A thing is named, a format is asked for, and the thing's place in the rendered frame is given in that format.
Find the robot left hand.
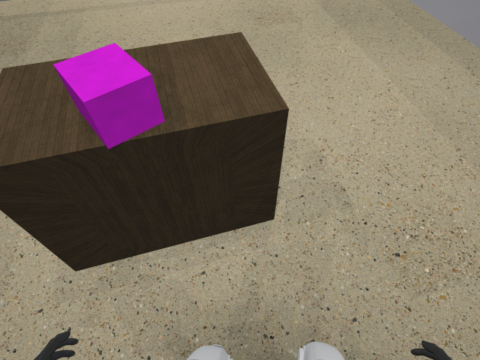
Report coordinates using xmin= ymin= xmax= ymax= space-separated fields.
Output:
xmin=34 ymin=331 xmax=79 ymax=360

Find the robot right hand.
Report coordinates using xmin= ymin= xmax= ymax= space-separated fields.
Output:
xmin=411 ymin=340 xmax=451 ymax=360

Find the robot right thigh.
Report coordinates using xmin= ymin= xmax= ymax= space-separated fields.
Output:
xmin=298 ymin=341 xmax=345 ymax=360

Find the pedestal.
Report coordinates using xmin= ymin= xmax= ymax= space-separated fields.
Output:
xmin=0 ymin=32 xmax=289 ymax=272

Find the carton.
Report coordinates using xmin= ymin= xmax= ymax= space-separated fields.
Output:
xmin=53 ymin=43 xmax=165 ymax=149

